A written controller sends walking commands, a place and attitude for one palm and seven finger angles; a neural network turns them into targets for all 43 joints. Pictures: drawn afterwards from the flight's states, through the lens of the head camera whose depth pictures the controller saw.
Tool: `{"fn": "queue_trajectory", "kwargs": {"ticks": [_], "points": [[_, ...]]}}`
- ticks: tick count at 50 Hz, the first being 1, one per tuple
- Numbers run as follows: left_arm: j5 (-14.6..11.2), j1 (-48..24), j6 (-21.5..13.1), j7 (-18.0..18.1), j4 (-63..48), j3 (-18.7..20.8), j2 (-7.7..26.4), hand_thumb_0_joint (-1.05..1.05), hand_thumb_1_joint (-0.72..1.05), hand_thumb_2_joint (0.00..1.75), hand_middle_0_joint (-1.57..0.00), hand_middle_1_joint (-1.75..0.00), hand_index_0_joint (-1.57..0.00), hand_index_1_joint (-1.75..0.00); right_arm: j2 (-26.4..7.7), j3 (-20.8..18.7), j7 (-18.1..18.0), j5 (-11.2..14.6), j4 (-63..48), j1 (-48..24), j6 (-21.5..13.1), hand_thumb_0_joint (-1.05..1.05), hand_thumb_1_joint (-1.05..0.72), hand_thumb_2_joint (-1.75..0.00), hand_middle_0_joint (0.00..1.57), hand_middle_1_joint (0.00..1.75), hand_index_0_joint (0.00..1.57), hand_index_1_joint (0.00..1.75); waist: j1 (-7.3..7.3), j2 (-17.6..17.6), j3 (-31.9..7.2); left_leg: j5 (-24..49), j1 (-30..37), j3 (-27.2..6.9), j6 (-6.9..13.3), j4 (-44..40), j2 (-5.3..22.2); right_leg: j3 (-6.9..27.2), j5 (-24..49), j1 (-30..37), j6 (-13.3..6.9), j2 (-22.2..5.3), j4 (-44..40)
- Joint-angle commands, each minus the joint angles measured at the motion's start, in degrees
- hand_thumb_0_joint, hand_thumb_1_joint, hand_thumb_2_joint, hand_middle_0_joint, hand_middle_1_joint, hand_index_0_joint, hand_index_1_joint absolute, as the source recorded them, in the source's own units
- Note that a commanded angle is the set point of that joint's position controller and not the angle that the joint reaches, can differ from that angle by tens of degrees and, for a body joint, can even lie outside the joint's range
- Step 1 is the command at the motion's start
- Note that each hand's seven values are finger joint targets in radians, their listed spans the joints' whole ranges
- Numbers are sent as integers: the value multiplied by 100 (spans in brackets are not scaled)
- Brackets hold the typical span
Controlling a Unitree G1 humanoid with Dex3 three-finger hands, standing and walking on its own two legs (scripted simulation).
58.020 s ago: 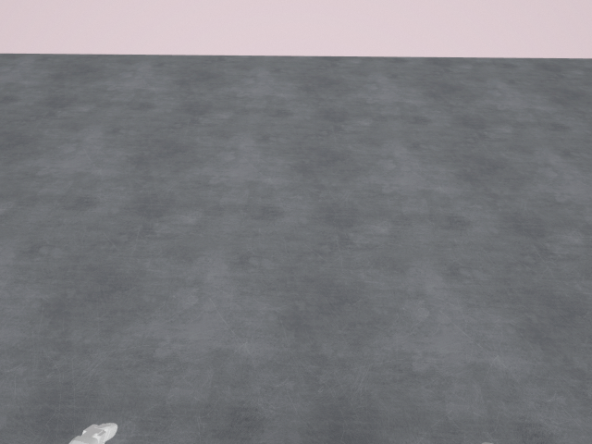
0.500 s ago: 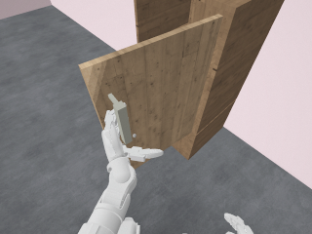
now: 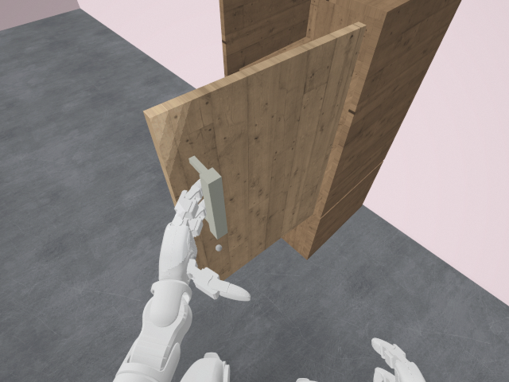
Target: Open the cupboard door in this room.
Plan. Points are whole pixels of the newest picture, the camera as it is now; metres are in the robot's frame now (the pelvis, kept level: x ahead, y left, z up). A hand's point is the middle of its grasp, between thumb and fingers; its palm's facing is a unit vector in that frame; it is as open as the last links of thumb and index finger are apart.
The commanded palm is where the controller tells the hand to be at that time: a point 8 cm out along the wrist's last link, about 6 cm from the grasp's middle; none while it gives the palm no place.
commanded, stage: slide the hand sideways off the handle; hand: left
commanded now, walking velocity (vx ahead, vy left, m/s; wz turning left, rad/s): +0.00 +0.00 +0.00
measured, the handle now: (208, 199) +0.39 +0.09 +0.06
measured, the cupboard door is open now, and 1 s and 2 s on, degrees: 85 85 85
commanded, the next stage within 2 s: draw the hand back to the body in 0.70 s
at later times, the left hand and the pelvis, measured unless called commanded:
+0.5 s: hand (185, 267) +0.28 +0.11 +0.05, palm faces +0.01 -1.00 -0.02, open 16.2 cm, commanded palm +0.25 +0.18 +0.06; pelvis +0.02 -0.02 +0.00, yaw +1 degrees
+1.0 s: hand (155, 275) +0.25 +0.14 +0.09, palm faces +0.01 -1.00 -0.06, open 16.3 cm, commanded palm +0.22 +0.21 +0.09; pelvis +0.01 -0.02 +0.01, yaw +1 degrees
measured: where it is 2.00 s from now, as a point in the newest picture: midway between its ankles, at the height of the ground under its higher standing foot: outside the picture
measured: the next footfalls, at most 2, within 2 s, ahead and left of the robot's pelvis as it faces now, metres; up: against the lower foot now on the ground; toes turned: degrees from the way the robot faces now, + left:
none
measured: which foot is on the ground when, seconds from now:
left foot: down 0.00-1.00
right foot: down 0.00-1.00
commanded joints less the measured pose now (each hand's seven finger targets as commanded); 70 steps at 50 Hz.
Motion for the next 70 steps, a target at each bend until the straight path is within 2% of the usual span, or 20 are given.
{"fn": "queue_trajectory", "kwargs": {"ticks": [1,8,16,20,25,29,32,37,40,44,48,52,59,62,64,65,66,67,68,70], "points": [[-40,-1191,-266,-86,-1516,191,252,0,-50,30,-15,-30,-15,-30,-700,-194,-100,71,-937,-463,-217,0,-90,-90,20,30,20,30,23,-186,-1222,287,1838,-312,13,-809,-52,55,1133,-266,12,15,-1178],[-361,-915,-146,-379,-1813,408,418,0,-50,30,-15,-30,-15,-30,-688,-140,-273,124,-912,-490,-304,0,-90,-90,20,30,20,30,8,-350,-1227,422,1839,-336,27,-788,-55,79,1283,-114,50,21,-1253],[-514,252,-160,-648,-2099,934,818,0,-50,30,-15,-30,-15,-30,-661,-165,-287,130,-1012,-487,-368,0,-90,-90,20,30,20,30,210,-256,-1367,936,1778,-225,13,-697,-80,131,2021,227,62,5,-1147],[-578,426,-144,-825,-2252,1032,951,0,-50,30,-15,-30,-15,-30,-664,-159,-316,142,-1053,-518,-378,0,-90,-90,20,30,20,30,140,-273,-1155,869,1569,-188,36,-619,-104,250,2148,249,121,-30,-1211],[-819,877,-267,-1135,-2584,1411,1229,0,-50,30,-15,-30,-15,-30,-673,-176,-383,156,-1034,-506,-460,0,-90,-90,20,30,20,30,166,-151,-1279,1023,1481,-180,16,-503,-123,372,2684,463,190,-94,-1164],[-1009,1373,-322,-1479,-2760,1349,1178,0,-50,30,-15,-30,-15,-30,-711,-180,-412,191,-1068,-439,-559,0,-90,-90,20,30,20,30,75,-276,-1214,1049,1387,-210,31,-418,-134,435,2985,498,275,-123,-1153],[-1075,1284,-339,-1700,-2728,1482,1365,0,-50,30,-15,-30,-15,-30,-759,-189,-470,200,-1011,-441,-617,0,-90,-90,20,30,20,30,-4,-226,-1034,829,1200,-250,18,-329,-126,486,2616,238,289,-145,-1159],[-1168,800,-354,-1847,-2821,1204,1152,0,-50,30,-15,-30,-15,-30,-783,-203,-548,211,-977,-483,-800,0,-90,-90,20,30,20,30,-88,-149,-1027,534,1163,-314,32,-194,-118,507,1808,-133,236,-135,-1168],[-1149,966,-322,-1750,-2882,1313,1269,0,-50,30,-15,-30,-15,-30,-787,-207,-560,212,-995,-475,-876,0,-90,-90,20,30,20,30,44,-110,-1205,625,1238,-323,35,-232,-109,464,1752,-71,191,-111,-1102],[-1102,1602,-65,-1499,-3543,1905,1901,0,-50,30,-15,-30,-15,-30,-770,-185,-561,242,-1175,-408,-831,0,-90,-90,20,30,20,30,320,63,-1554,955,1638,-258,54,-597,-113,360,2023,488,150,-34,-1200],[-1152,2112,319,-1376,-3659,1834,1602,0,-50,30,-15,-30,-15,-30,-662,-122,-558,305,-1272,-470,-774,0,-90,-90,20,30,20,30,266,-41,-1066,880,1757,-215,36,-854,-113,230,2116,575,192,-7,-1432],[-1305,2208,578,-1563,-3555,1733,1447,0,-50,30,-15,-30,-15,-30,-724,-78,-596,347,-1292,-510,-800,0,-90,-90,20,30,20,30,116,-325,-513,530,1698,-265,31,-1014,-107,278,1751,534,268,-30,-1786],[-1456,1851,497,-1875,-4361,1880,1861,0,-50,30,-15,-30,-15,-30,-804,-22,-699,365,-1278,-449,-1080,0,-90,-90,20,30,20,30,96,141,-515,635,2210,-371,59,-1252,-103,154,1561,590,165,43,-1925],[-1494,2008,548,-1877,-4494,2025,1925,0,-43,33,-15,-30,-15,-30,-771,2,-703,376,-1252,-452,-1183,0,-90,-90,20,30,20,30,186,338,-543,632,2439,-420,39,-1445,-95,24,1491,619,116,69,-1944],[-1529,2263,696,-1868,-4395,2254,2035,0,-36,36,-16,-30,-16,-30,-778,-6,-697,385,-1232,-487,-1202,0,-90,-90,20,30,20,30,270,205,-557,689,2455,-426,35,-1524,-91,-3,1547,796,105,84,-1993],[-1530,2372,774,-1877,-4420,2229,1966,0,-32,37,-16,-30,-16,-30,-754,-2,-692,402,-1254,-519,-1211,0,-90,-90,20,30,20,30,282,210,-542,739,2516,-397,28,-1568,-89,-19,1626,840,114,67,-2019],[-696,2205,960,-1142,-4704,2322,2652,0,-29,39,-16,-30,-16,-30,-729,17,-815,355,-1255,-670,-1081,0,-90,-90,20,30,20,30,477,234,-477,660,2699,-319,58,-1801,-92,323,1548,855,30,-102,-2486],[-616,2518,1141,-810,-4637,2060,2158,0,-26,40,-16,-30,-16,-30,-631,78,-857,323,-1262,-657,-1030,0,-90,-90,20,30,20,30,349,283,-209,582,2811,-295,51,-1927,-80,283,1411,870,38,-157,-2629],[-574,2760,1281,-658,-4624,1955,1990,0,-22,42,-16,-30,-16,-30,-621,76,-871,332,-1267,-642,-995,0,-90,-90,20,30,20,30,324,79,-25,509,2821,-305,49,-1987,-52,222,1335,840,68,-160,-2700],[-369,2974,1445,-403,-4729,1908,1977,0,-15,45,-16,-30,-16,-30,-631,82,-872,317,-1200,-676,-917,0,-90,-90,20,30,20,30,324,107,26,649,3016,-266,72,-2113,-17,200,1485,1103,69,-166,-2821]]}}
